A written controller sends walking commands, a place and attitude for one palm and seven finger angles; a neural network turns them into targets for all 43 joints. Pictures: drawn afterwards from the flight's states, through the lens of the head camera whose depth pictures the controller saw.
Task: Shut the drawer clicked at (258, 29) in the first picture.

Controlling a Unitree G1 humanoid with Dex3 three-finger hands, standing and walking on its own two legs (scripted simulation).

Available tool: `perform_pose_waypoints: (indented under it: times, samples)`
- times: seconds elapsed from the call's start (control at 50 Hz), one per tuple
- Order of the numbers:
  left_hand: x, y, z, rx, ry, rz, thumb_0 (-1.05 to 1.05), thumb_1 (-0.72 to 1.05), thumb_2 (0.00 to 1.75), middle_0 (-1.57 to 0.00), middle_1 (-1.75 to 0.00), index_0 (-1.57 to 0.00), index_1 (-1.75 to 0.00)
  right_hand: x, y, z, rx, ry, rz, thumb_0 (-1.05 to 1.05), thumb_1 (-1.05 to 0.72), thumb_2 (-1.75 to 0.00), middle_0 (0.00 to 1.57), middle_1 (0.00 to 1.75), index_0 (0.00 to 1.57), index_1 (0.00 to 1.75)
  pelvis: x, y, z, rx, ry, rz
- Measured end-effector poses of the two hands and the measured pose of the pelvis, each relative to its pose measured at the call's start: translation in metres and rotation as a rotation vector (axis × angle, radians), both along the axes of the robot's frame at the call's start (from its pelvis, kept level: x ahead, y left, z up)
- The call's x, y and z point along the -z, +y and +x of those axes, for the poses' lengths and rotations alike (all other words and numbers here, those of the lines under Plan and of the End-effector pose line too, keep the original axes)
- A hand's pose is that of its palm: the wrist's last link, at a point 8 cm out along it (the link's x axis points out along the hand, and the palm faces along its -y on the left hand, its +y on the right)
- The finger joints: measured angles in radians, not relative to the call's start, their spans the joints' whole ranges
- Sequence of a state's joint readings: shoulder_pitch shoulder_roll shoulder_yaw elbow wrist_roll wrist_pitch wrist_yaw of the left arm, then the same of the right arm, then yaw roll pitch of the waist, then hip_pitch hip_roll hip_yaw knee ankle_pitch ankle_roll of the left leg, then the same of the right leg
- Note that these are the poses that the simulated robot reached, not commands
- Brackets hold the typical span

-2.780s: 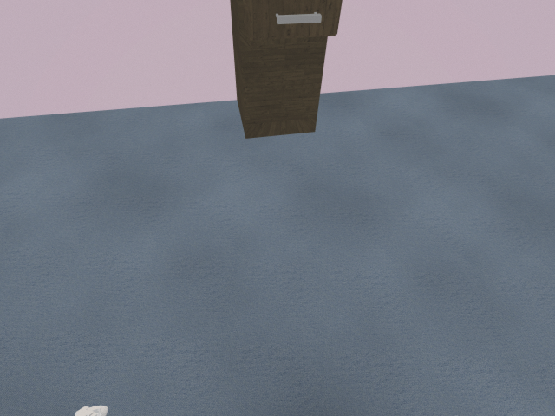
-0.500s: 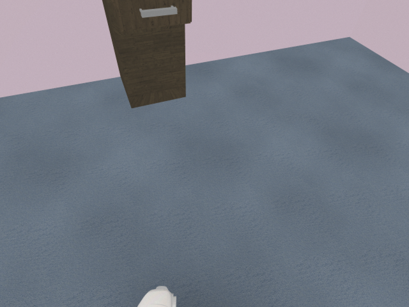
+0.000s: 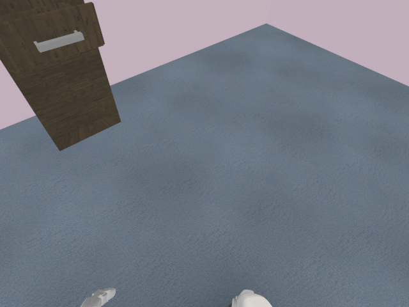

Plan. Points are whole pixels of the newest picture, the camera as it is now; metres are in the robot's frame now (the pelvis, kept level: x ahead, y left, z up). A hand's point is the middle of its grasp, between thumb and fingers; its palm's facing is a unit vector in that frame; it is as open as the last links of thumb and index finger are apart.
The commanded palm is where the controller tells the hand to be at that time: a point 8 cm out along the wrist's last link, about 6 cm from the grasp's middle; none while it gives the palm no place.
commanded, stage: walk to a spot facing it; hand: left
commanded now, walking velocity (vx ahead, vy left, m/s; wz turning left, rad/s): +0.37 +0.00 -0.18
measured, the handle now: (58, 39) +1.09 +0.61 -0.03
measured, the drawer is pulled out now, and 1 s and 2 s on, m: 0.19 0.19 0.19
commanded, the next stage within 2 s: turn to face it in 1.32 s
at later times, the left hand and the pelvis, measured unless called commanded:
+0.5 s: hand (127, 292) +0.19 +0.18 -0.19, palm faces +0.05 -0.98 -0.18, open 7.3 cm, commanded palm none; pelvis +0.22 +0.00 -0.01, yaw -2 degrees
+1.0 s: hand (161, 165) +0.55 +0.14 -0.17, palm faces -0.14 -0.96 -0.23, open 7.3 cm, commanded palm none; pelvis +0.44 -0.04 -0.02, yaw -8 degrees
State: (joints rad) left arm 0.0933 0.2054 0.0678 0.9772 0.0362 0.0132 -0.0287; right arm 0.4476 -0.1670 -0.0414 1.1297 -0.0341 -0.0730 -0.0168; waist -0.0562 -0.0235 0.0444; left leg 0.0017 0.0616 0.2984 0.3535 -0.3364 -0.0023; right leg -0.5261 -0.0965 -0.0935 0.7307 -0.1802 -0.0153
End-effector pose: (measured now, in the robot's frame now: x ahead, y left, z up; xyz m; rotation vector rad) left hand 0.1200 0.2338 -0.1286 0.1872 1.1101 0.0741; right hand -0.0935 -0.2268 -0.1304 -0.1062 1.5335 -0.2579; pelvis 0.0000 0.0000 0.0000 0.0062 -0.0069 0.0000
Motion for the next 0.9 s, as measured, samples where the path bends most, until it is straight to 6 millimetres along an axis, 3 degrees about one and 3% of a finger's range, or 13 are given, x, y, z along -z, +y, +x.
perform_pose_waypoints:
  times: [0.1, 0.16, 0.22, 0.34, 0.44, 0.52, 0.56, 0.64, 0.78, 0.9]
  samples:
    - [0.010, -0.036, 0.080, 0.073, -0.056, -0.005, 0.01, 0.91, 0.90, -0.20, -0.30, -0.20, -0.30, 0.014, 0.009, -0.004, 0.082, 0.146, 0.076, 0.00, -0.91, -0.90, 0.20, 0.30, 0.20, 0.29, 0.018, -0.021, 0.053, 0.020, -0.002, 0.003]
    - [0.014, -0.050, 0.094, 0.050, -0.064, -0.017, 0.00, 0.91, 0.90, -0.20, -0.30, -0.20, -0.30, 0.020, 0.006, 0.025, 0.095, 0.159, 0.101, 0.01, -0.91, -0.90, 0.20, 0.30, 0.20, 0.29, 0.019, -0.030, 0.077, 0.026, -0.017, -0.005]
    - [0.012, -0.053, 0.087, -0.002, -0.005, -0.018, 0.00, 0.92, 0.90, -0.20, -0.30, -0.20, -0.30, 0.021, -0.003, 0.085, 0.071, 0.067, 0.092, 0.01, -0.91, -0.90, 0.20, 0.30, 0.20, 0.29, 0.011, -0.033, 0.101, 0.028, -0.018, -0.015]
    - [0.006, -0.024, 0.080, -0.068, 0.093, 0.043, -0.03, 0.95, 0.90, -0.20, -0.30, -0.20, -0.30, 0.015, -0.020, 0.227, -0.017, -0.182, 0.047, 0.01, -0.92, -0.90, 0.20, 0.30, 0.20, 0.29, 0.000, -0.032, 0.147, 0.028, -0.004, -0.028]
    - [0.018, -0.011, 0.069, -0.116, 0.214, 0.016, -0.01, 0.93, 0.90, -0.20, -0.30, -0.20, -0.30, 0.002, -0.036, 0.320, -0.092, -0.290, -0.023, 0.03, -0.95, -0.90, 0.20, 0.30, 0.20, 0.29, 0.002, -0.017, 0.192, 0.029, -0.009, -0.042]
    - [0.036, 0.000, 0.068, -0.145, 0.323, -0.023, 0.00, 0.92, 0.90, -0.20, -0.30, -0.20, -0.30, -0.003, -0.030, 0.391, -0.144, -0.378, -0.075, 0.02, -0.94, -0.90, 0.20, 0.30, 0.20, 0.29, 0.013, 0.001, 0.233, 0.037, -0.018, -0.049]
    - [0.043, 0.005, 0.076, -0.137, 0.372, -0.036, 0.00, 0.92, 0.90, -0.20, -0.30, -0.20, -0.30, -0.003, -0.024, 0.414, -0.151, -0.417, -0.094, 0.01, -0.93, -0.90, 0.20, 0.30, 0.20, 0.29, 0.018, 0.009, 0.249, 0.054, -0.026, -0.038]
    - [0.037, 0.012, 0.123, -0.103, 0.366, -0.042, 0.01, 0.91, 0.90, -0.20, -0.30, -0.20, -0.30, -0.006, -0.006, 0.424, -0.112, -0.398, -0.081, 0.01, -0.92, -0.90, 0.20, 0.30, 0.20, 0.29, 0.010, 0.016, 0.279, 0.071, -0.033, -0.029]
    - [0.015, 0.005, 0.243, -0.060, 0.204, -0.038, 0.01, 0.91, 0.90, -0.20, -0.30, -0.20, -0.30, 0.001, 0.022, 0.401, -0.007, -0.202, 0.011, 0.01, -0.92, -0.90, 0.20, 0.30, 0.20, 0.29, -0.006, 0.012, 0.334, 0.091, -0.018, -0.013]
    - [0.005, -0.013, 0.347, 0.026, 0.134, 0.016, 0.01, 0.93, 0.90, -0.20, -0.30, -0.20, -0.30, 0.012, 0.030, 0.387, 0.116, -0.061, 0.089, 0.01, -0.91, -0.90, 0.20, 0.30, 0.20, 0.29, -0.003, -0.009, 0.385, 0.127, -0.011, 0.008]
